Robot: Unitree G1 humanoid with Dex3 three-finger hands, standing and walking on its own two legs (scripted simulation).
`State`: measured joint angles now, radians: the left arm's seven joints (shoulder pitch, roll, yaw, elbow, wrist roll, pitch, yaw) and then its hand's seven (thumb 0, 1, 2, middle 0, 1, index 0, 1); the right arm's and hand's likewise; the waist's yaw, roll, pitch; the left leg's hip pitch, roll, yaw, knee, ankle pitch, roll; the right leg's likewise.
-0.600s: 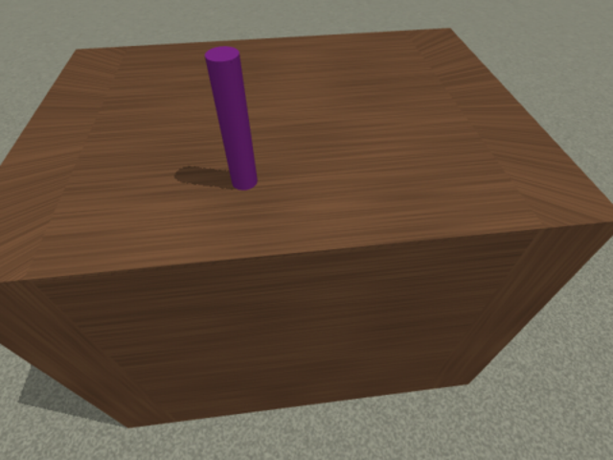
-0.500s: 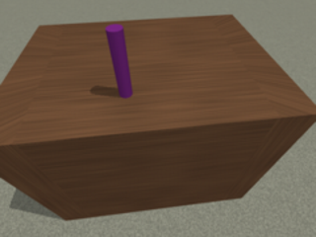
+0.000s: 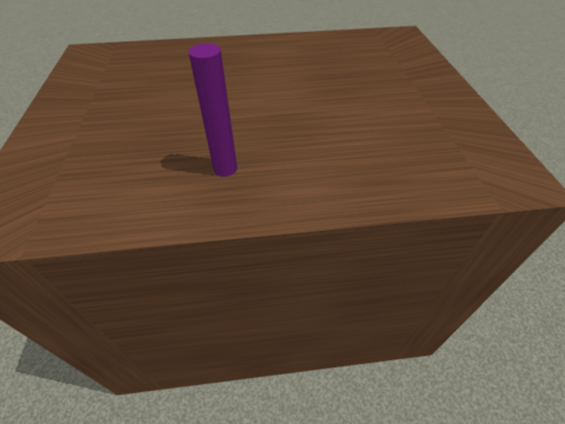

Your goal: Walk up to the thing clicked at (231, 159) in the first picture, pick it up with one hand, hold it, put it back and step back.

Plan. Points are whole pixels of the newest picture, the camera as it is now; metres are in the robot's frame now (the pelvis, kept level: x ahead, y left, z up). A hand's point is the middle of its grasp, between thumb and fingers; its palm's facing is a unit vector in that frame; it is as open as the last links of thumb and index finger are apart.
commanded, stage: stand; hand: left
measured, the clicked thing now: (216, 118) +0.56 +0.12 +0.13
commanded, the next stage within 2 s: walk up in 0.52 s
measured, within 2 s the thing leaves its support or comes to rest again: neither
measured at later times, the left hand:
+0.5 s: hand out of the picture +0.08 +0.25 -0.16, palm faces -0.02 -0.94 -0.34, open 7.4 cm
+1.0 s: hand out of the picture +0.10 +0.13 -0.17, palm faces -0.01 -0.95 -0.32, open 7.4 cm
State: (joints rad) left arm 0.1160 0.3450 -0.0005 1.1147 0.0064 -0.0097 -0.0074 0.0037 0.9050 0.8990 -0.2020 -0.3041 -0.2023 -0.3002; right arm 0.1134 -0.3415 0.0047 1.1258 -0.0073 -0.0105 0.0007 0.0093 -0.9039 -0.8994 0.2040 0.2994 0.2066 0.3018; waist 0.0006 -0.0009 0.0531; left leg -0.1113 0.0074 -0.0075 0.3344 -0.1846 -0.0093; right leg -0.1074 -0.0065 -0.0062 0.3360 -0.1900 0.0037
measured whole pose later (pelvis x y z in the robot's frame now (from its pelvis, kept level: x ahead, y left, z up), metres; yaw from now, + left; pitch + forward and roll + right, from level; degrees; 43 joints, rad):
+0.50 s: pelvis +0.00 +0.00 +0.00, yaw +0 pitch -2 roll +0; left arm 0.12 0.35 0.00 1.12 0.01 -0.01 -0.01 0.00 0.90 0.90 -0.20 -0.30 -0.20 -0.30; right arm 0.11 -0.34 0.00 1.13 -0.01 -0.01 0.00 0.01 -0.90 -0.90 0.20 0.30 0.21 0.30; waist 0.00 0.00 0.05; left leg -0.10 0.01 -0.01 0.32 -0.19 -0.01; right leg -0.10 -0.01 -0.01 0.33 -0.19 0.00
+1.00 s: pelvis +0.03 -0.13 -0.03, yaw +2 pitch -2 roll +0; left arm 0.21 0.36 0.08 0.82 0.05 0.06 -0.07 0.00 0.91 0.90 -0.20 -0.30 -0.20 -0.30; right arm 0.30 -0.47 -0.07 0.95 0.00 -0.03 -0.07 0.01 -0.90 -0.90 0.20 0.30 0.21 0.30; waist 0.01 -0.01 0.12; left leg -0.45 0.03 -0.03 1.05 -0.53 0.02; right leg -0.32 -0.03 -0.01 0.69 -0.35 0.00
